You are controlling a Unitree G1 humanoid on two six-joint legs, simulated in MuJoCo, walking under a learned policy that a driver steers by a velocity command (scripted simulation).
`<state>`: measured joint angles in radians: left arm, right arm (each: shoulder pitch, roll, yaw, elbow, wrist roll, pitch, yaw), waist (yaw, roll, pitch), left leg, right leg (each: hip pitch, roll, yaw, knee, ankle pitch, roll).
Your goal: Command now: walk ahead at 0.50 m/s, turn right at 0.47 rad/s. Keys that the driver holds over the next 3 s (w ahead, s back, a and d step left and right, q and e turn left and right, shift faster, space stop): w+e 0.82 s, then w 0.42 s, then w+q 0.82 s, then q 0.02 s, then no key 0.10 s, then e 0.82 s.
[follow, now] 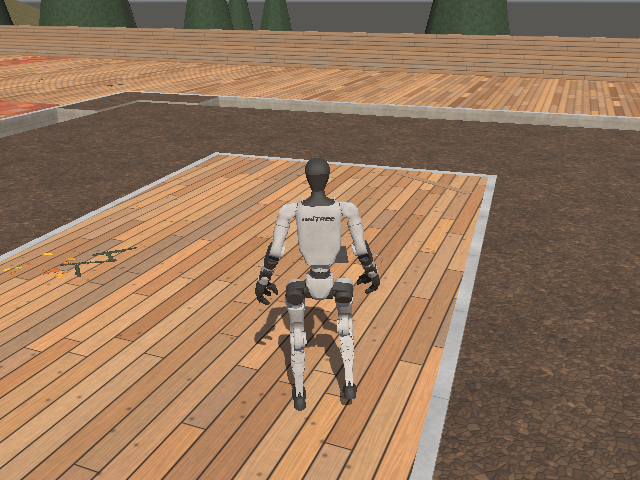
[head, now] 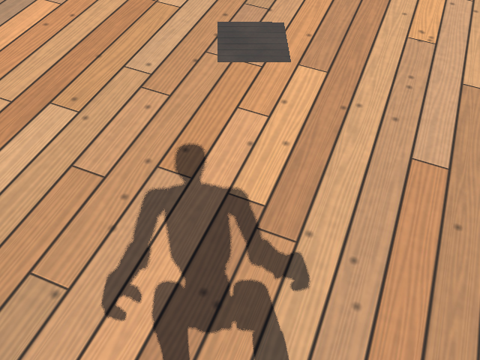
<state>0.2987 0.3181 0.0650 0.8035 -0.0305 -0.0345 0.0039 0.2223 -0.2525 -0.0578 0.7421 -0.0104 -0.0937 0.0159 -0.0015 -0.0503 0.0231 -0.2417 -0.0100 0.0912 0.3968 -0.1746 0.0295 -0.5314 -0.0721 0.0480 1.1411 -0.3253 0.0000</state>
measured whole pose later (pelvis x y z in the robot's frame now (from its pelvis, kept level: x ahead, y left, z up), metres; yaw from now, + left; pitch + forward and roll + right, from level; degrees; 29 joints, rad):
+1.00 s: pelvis +0.54 -0.13 +0.00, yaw -33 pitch +1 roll +1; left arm 0.28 0.30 0.06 0.70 -0.02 -0.03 0.01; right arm 0.25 -0.26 -0.06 0.79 -0.01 -0.10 0.02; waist -0.02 -0.05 0.02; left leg -0.25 -0.04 0.02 0.41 -0.18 0.03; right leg -0.50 -0.01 0.08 1.12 -0.35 -0.02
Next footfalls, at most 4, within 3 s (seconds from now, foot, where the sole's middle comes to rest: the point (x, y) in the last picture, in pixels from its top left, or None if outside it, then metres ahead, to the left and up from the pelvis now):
0.34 right None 0.31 -0.18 -0.78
0.82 left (268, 305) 0.65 -0.08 -0.78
1.30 right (387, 284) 0.72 -0.44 -0.78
1.84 left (342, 189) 1.09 -0.36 -0.78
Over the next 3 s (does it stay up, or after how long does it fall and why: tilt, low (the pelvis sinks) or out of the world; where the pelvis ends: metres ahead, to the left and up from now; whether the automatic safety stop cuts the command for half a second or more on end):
stays up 1.24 -0.46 0.00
